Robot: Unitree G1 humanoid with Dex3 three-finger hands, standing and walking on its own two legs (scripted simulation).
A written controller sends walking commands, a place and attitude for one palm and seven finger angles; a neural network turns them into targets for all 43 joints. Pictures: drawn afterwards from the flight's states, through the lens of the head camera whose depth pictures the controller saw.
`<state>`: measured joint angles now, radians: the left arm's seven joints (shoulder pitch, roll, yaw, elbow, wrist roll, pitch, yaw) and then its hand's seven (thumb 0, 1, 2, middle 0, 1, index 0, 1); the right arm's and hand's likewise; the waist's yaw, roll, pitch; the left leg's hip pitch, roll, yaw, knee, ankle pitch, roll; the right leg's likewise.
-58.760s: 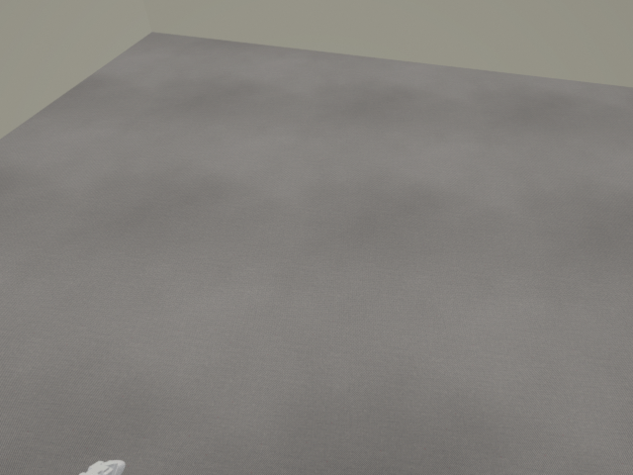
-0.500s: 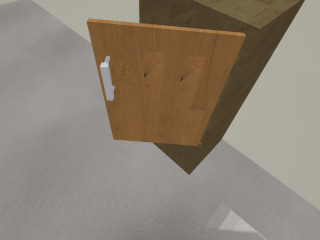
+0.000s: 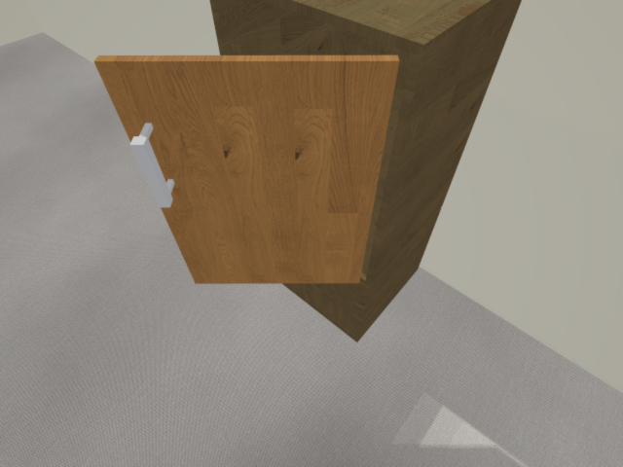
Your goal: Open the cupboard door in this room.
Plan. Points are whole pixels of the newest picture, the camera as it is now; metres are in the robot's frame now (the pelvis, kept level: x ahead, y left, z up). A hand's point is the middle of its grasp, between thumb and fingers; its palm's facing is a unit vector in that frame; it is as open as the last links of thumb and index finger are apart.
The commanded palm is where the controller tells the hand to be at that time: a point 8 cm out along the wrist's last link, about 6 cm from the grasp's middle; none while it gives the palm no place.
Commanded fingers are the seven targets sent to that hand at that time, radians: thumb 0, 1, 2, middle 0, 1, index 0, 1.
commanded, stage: come to a stop and stand still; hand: left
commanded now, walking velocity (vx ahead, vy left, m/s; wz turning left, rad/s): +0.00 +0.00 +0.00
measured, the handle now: (156, 166) +0.56 +0.29 +0.05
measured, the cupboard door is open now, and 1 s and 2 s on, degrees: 41 41 41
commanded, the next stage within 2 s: look again from close up in 0.28 s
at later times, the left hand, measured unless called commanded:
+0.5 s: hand out of the picture -0.02 +0.15 -0.17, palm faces +0.00 -0.99 -0.17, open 7.3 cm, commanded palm none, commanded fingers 0.00 0.90 0.90 -0.20 -0.30 -0.20 -0.30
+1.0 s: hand out of the picture +0.00 +0.20 -0.17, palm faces -0.02 -0.98 -0.20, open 7.4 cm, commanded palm none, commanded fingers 0.00 0.90 0.90 -0.20 -0.30 -0.20 -0.30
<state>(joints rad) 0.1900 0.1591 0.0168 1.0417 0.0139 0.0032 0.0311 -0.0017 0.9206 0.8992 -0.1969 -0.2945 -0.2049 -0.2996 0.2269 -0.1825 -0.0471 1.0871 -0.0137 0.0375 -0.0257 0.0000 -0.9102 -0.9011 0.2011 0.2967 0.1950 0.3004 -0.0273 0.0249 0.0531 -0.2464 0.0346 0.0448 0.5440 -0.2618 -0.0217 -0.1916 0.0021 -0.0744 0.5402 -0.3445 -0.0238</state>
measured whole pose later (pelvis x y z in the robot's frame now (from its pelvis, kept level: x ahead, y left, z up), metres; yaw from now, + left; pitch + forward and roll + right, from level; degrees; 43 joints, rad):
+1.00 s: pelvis -0.01 +0.02 +0.01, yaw -1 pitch -1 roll +0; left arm 0.28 0.18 -0.01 1.09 0.02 -0.01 0.03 0.00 0.91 0.90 -0.19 -0.29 -0.20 -0.30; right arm 0.27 -0.16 0.01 1.11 -0.02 -0.02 -0.02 0.00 -0.92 -0.90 0.20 0.30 0.20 0.30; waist 0.00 -0.01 0.04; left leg -0.20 -0.01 0.07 0.47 -0.26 0.03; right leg -0.16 -0.03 -0.04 0.48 -0.30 0.01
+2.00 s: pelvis -0.05 +0.03 +0.01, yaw +0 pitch -2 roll +0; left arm 0.36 0.17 -0.02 1.06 0.02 0.00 0.03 0.00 0.91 0.90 -0.20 -0.29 -0.20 -0.30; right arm 0.32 -0.16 0.00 1.06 -0.02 0.00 -0.01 0.00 -0.91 -0.90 0.20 0.30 0.20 0.30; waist 0.00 -0.02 -0.01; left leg -0.26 -0.02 0.06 0.47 -0.19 0.04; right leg -0.21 -0.04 -0.05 0.47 -0.24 0.02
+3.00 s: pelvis -0.05 +0.03 +0.01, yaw +0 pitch -2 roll -1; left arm 0.37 0.13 -0.01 1.09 0.03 -0.01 0.03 0.00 0.91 0.90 -0.19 -0.29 -0.20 -0.30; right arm 0.32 -0.12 -0.01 1.12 -0.02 0.00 -0.02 0.00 -0.91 -0.90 0.20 0.30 0.20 0.30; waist 0.01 -0.02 0.01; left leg -0.25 -0.02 0.05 0.46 -0.19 0.05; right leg -0.20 -0.04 -0.06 0.45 -0.23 0.01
